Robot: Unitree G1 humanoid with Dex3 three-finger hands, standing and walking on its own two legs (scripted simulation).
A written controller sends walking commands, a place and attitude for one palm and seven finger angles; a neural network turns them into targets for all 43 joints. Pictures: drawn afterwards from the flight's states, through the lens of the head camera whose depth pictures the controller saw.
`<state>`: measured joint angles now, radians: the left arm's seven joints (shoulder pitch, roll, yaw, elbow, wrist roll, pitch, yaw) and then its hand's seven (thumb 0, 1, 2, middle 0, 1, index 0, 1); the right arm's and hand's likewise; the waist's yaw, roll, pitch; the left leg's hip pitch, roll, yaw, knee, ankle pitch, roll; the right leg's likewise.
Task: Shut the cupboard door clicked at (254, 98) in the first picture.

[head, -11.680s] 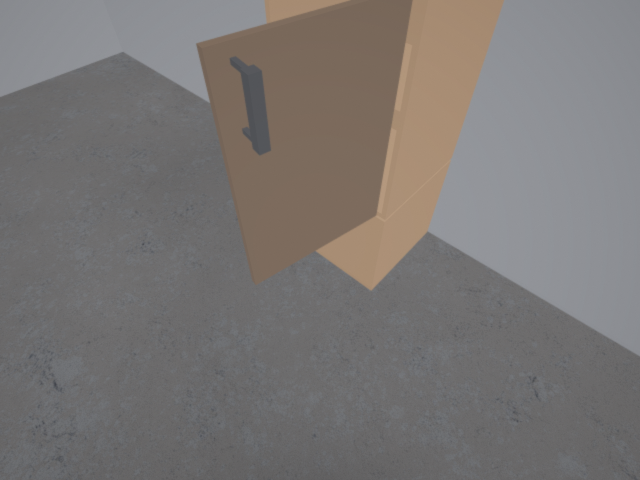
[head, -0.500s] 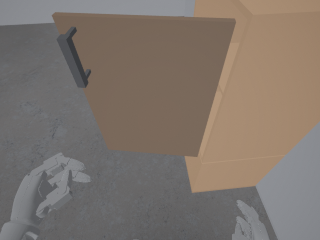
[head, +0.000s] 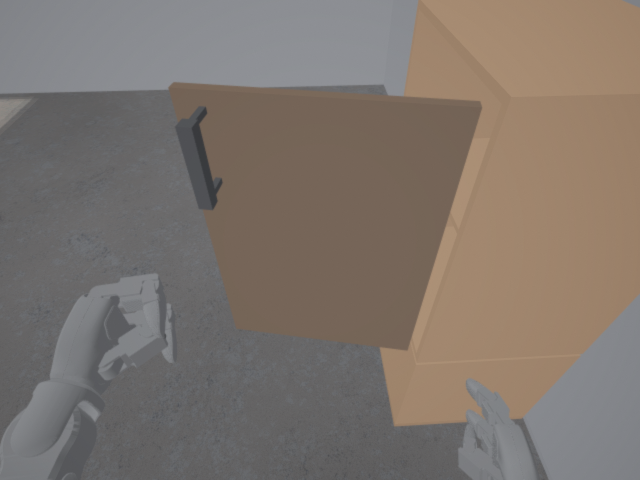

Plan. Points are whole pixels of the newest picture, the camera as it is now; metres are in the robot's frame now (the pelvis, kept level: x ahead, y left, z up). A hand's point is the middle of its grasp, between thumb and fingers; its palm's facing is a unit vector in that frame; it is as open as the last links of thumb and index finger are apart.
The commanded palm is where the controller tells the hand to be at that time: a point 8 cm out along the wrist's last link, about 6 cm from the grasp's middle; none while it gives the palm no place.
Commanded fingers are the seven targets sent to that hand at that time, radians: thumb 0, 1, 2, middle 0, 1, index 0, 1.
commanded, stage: raise the hand and make a fist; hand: left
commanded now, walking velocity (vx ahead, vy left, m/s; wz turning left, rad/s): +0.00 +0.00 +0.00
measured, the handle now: (204, 159) +0.48 +0.23 +0.17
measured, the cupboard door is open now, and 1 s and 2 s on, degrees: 78 78 78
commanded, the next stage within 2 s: bring the fist close to the handle in 0.58 s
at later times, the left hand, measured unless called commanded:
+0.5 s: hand (177, 305) +0.24 +0.17 +0.16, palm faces +0.02 -1.00 -0.08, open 3.1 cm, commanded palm +0.21 +0.22 +0.17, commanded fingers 0.00 0.90 0.90 -1.30 -1.50 -1.30 -1.50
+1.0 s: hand (181, 265) +0.28 +0.18 +0.17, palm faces +0.02 -1.00 -0.08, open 3.1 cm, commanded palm +0.26 +0.23 +0.17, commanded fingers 0.00 0.90 0.90 -1.30 -1.50 -1.30 -1.50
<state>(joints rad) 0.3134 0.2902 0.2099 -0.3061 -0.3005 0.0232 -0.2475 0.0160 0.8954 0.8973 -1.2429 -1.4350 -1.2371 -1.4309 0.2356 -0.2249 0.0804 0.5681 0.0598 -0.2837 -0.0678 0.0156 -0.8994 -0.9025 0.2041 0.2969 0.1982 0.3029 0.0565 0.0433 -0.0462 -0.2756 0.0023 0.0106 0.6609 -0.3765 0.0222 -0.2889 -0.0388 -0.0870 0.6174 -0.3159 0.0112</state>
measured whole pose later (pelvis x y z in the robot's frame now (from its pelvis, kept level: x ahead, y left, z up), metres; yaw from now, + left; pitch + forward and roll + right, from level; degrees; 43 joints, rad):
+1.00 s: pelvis +0.00 -0.02 +0.01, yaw +0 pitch -3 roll +0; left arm -0.03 0.33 0.27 -0.03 -0.30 0.12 -0.26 0.02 0.89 0.90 -1.31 -1.50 -1.30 -1.50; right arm 0.21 -0.25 0.07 0.67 0.08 -0.27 -0.10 0.02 -0.90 -0.90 0.20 0.30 0.20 0.30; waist 0.05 0.06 -0.02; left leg -0.17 0.02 0.01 0.54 -0.31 -0.01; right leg -0.21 -0.02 -0.09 0.54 -0.28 -0.02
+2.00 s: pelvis +0.01 -0.01 +0.01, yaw -2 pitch +1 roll +0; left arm -0.40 0.43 0.38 0.47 -0.25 0.04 -0.32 0.02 0.90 0.90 -1.30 -1.50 -1.30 -1.50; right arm 0.29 -0.28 0.03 0.66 0.08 -0.15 -0.09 0.02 -0.90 -0.90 0.20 0.30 0.20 0.30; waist -0.02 0.04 -0.04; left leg -0.22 0.01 0.05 0.51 -0.31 0.01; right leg -0.26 -0.02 -0.05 0.50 -0.26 0.00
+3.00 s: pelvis +0.00 +0.00 +0.00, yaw -1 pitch +9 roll -1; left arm -0.98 0.63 0.30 1.18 -0.20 -0.15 -0.51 -0.02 1.02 1.01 -1.30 -1.50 -1.30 -1.50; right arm 0.39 -0.33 0.03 0.74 0.04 -0.11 -0.09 0.01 -0.90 -0.90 0.20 0.30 0.20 0.30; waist -0.12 0.02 -0.03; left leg -0.46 0.00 0.02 0.63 -0.33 0.02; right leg -0.48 -0.03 -0.07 0.59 -0.27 0.00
